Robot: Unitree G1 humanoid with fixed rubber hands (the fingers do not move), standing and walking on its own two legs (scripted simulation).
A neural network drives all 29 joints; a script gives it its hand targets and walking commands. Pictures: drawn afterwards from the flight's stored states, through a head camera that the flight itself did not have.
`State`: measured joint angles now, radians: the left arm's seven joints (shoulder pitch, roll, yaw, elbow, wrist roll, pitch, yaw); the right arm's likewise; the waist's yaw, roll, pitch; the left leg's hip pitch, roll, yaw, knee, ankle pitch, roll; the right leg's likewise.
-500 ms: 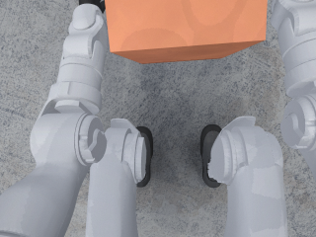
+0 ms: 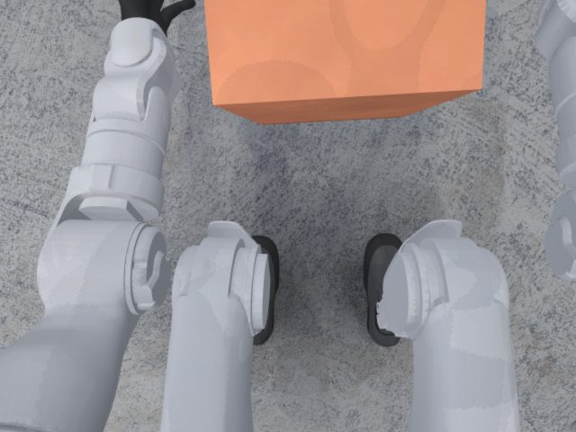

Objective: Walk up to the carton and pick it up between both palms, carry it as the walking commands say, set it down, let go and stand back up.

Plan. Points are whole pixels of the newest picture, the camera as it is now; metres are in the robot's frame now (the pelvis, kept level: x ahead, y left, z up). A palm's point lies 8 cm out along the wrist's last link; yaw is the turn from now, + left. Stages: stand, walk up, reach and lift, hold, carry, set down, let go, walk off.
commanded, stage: set down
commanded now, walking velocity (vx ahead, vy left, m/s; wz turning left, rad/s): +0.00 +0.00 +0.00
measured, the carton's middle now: out of the picture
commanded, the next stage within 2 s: let go in 1.14 s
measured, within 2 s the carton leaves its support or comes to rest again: neither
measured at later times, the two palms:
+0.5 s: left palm out of the picture +0.54 +0.17 +0.03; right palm out of the picture +0.56 -0.24 +0.03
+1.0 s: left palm out of the picture +0.54 +0.18 +0.18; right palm out of the picture +0.57 -0.24 +0.18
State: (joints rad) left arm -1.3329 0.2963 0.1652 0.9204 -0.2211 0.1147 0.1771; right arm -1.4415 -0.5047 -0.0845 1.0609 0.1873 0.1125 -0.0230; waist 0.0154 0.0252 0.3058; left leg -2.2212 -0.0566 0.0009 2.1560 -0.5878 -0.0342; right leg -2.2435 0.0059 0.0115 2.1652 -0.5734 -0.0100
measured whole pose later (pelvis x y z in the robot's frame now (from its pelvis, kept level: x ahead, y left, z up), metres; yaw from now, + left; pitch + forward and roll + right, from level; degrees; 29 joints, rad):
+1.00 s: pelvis +0.03 +0.00 +0.26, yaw -2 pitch +46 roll +1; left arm -1.05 0.16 0.34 0.71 -0.02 0.21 0.08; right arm -1.20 -0.41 -0.28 0.96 0.00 0.18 0.10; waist 0.05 -0.01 -0.08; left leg -1.60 -0.02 -0.01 1.13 -0.33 -0.02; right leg -1.62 0.03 0.03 1.13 -0.31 0.00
